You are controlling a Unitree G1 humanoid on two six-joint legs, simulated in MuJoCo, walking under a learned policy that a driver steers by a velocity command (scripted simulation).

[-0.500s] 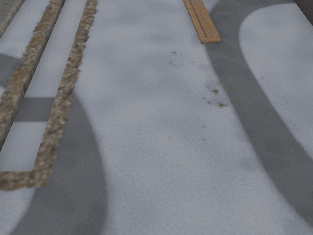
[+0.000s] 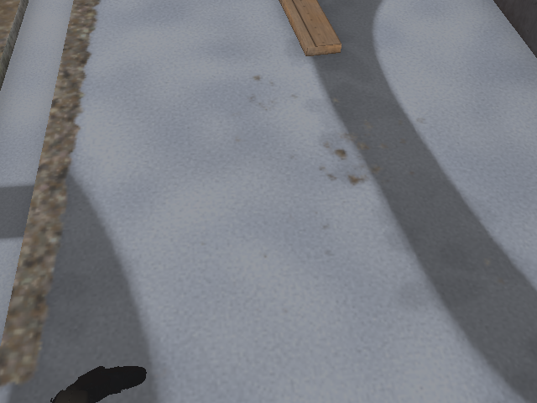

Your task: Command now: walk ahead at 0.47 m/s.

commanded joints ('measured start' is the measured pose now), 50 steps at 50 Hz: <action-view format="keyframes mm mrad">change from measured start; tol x32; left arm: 1 -112 85 15 -96 -1 -26 -14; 6 486 234 72 72 24 -5 15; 50 -43 124 12 -107 26 -46 23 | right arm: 1 29 -185 -40 -24 2 7 -9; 26 -541 -120 -26 -319 18 -11 56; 33 -32 -288 -98 -242 17 0 60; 50 -93 -216 -76 -278 13 4 5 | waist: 1 65 136 80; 6 237 -171 -484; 15 68 -22 23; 33 -8 233 -392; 50 18 121 -4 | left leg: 1 -24 289 -79 84 802 103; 4 -230 230 -41 583 1017 47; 6 -791 -30 -143 1212 -189 -15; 7 -895 43 -165 1273 -158 4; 27 -840 117 -33 408 320 34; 30 -466 4 57 378 257 95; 33 266 370 -831 144 -28 336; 39 -288 218 -391 64 419 248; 50 -317 173 -308 93 310 157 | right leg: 1 40 41 -23 -49 -65 -45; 4 678 27 25 -18 -77 -144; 6 1151 -364 825 -234 -361 -359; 13 364 -160 225 -443 -138 -220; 26 696 -212 28 -395 -8 -139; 30 702 -168 -79 12 516 -67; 33 -115 84 119 795 -591 21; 50 113 20 87 -58 89 55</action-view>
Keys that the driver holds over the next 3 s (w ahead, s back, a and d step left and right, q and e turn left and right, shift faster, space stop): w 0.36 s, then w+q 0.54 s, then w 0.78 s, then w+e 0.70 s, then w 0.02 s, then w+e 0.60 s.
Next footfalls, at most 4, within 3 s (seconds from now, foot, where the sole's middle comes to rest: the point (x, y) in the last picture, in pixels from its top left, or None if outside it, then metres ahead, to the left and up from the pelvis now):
0.08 right None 0.25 -0.12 -0.77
0.60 left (195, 375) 0.55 0.13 -0.77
1.12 right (239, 259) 0.87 0.00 -0.77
1.64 left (128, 212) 1.07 0.33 -0.77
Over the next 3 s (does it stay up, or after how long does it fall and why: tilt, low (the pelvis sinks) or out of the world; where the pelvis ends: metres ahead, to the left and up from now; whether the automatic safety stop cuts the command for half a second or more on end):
stays up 1.68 0.25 0.01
